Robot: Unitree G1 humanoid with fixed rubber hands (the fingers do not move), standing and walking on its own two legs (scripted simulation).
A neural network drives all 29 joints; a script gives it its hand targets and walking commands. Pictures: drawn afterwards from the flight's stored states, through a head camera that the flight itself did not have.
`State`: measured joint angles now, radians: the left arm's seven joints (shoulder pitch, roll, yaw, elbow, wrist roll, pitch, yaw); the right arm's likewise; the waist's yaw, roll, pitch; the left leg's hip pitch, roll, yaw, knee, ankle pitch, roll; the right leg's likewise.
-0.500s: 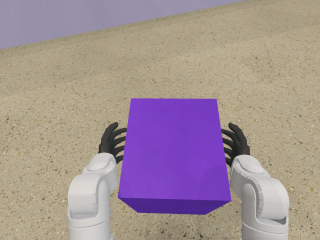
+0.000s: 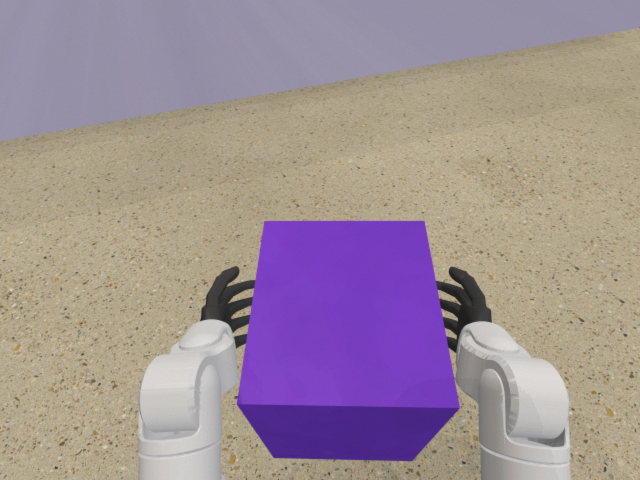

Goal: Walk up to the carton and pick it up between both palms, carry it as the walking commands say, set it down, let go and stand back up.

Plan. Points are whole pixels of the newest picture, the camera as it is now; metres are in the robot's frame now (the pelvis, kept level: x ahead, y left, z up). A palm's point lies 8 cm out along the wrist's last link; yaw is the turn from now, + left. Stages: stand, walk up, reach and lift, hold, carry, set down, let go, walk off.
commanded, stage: carry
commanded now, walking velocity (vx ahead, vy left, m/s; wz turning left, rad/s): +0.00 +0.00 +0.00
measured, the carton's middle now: (343, 349) +0.30 +0.00 +0.03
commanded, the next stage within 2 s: none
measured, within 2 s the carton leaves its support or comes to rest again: neither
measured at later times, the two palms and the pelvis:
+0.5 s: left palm (205, 350) +0.25 +0.15 +0.11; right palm (471, 351) +0.25 -0.13 +0.11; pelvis -0.02 +0.01 +0.00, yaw +0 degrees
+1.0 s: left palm (200, 351) +0.25 +0.16 +0.10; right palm (464, 351) +0.25 -0.12 +0.10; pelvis -0.02 +0.01 +0.00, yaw +0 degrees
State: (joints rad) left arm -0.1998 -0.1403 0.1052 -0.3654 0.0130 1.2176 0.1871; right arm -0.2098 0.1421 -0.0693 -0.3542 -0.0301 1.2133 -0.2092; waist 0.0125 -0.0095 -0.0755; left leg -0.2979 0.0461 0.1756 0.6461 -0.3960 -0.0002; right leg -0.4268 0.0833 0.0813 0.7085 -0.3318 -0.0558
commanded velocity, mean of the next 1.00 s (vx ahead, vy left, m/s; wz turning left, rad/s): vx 0.00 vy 0.00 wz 0.00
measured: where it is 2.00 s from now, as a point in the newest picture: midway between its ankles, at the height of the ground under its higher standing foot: outside the picture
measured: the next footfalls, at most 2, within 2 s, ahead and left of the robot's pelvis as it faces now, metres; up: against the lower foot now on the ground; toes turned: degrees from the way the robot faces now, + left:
none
